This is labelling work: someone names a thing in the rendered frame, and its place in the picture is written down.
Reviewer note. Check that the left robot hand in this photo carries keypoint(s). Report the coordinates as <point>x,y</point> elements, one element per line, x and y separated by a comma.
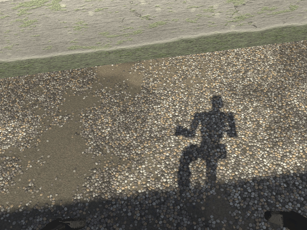
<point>65,224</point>

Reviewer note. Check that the right robot hand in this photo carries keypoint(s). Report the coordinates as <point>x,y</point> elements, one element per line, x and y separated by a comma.
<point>292,220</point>

